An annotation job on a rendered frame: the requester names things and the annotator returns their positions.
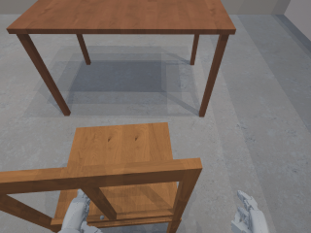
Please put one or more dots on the robot left hand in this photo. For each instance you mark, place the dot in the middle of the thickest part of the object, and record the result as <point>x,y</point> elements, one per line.
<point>77,213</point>

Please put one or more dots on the chair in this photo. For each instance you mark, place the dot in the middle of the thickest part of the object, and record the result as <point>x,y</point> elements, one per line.
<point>127,171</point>

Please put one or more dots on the robot right hand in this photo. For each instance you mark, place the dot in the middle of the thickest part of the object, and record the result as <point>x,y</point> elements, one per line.
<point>254,219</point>

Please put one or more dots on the table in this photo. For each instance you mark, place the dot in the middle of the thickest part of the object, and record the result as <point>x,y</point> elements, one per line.
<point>124,17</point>

